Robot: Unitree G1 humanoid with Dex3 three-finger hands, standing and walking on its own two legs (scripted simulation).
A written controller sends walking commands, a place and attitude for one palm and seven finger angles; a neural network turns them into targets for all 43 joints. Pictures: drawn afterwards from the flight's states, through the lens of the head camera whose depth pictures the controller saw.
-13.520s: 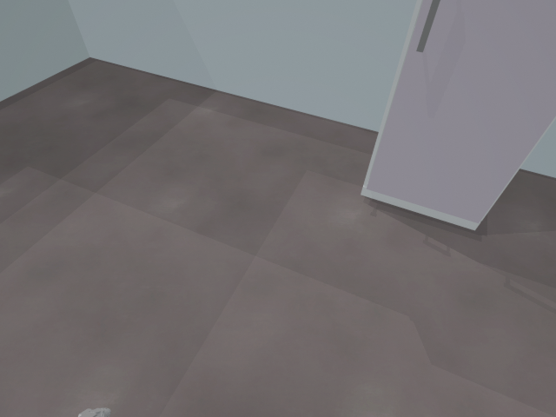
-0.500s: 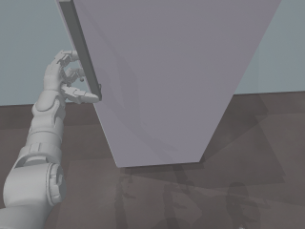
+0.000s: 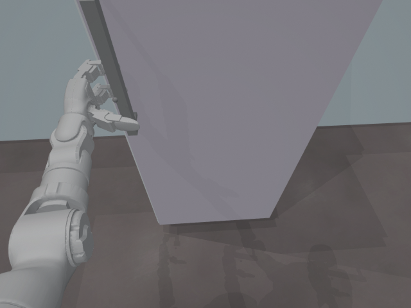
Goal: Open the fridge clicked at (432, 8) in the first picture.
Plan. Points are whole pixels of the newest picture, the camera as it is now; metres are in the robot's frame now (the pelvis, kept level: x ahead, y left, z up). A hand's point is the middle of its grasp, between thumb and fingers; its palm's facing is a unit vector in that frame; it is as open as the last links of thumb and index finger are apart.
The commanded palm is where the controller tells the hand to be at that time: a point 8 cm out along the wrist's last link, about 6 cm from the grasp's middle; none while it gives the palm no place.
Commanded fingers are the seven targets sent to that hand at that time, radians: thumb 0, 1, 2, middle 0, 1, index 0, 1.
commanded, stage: feel for the door with the fingertips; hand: left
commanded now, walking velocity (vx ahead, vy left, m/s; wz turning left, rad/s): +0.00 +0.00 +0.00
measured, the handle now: (118, 74) +0.51 +0.17 +0.18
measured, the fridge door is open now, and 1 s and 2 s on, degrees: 0 0 0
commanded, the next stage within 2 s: slide the fingers in behind the handle in 0.08 s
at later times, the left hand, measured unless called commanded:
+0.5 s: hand (113, 98) +0.47 +0.18 +0.15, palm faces +0.04 -1.00 -0.01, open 13.7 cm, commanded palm +0.44 +0.23 +0.15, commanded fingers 0.00 -0.50 0.30 -0.30 -1.20 -0.30 -1.20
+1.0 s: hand (122, 102) +0.47 +0.16 +0.15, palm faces +0.05 -1.00 +0.00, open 13.9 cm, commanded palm +0.44 +0.21 +0.15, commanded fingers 0.00 -0.50 0.30 -0.30 -1.20 -0.30 -1.20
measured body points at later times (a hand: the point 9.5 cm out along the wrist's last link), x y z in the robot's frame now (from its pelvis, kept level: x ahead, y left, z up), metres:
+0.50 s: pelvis -0.01 +0.00 +0.00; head +0.04 -0.01 +0.44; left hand +0.46 +0.23 +0.16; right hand +0.02 -0.27 -0.12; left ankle -0.03 +0.12 -0.73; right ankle +0.03 -0.13 -0.73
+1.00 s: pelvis +0.00 +0.00 +0.00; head +0.04 -0.01 +0.45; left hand +0.46 +0.21 +0.15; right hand +0.07 -0.26 -0.12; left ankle -0.03 +0.12 -0.73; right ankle +0.03 -0.13 -0.73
